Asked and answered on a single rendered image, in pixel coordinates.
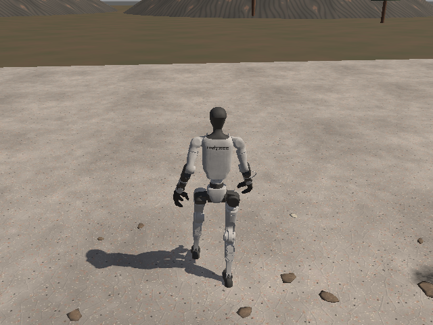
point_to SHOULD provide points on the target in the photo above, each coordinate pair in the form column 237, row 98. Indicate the left robot hand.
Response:
column 176, row 198

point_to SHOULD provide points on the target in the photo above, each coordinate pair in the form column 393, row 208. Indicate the robot left forearm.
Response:
column 182, row 181

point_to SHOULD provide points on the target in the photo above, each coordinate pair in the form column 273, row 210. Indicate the robot left foot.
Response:
column 195, row 254

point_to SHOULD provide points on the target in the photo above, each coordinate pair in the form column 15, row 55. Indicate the robot right shin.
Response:
column 229, row 255

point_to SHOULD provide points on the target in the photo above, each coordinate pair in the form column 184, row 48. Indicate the right robot hand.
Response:
column 242, row 184

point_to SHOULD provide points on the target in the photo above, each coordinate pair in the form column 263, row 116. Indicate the robot right upper arm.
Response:
column 241, row 153

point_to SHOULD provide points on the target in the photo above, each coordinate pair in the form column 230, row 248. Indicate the robot right forearm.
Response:
column 247, row 176

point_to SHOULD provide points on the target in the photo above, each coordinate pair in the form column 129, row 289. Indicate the robot left upper arm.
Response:
column 192, row 154

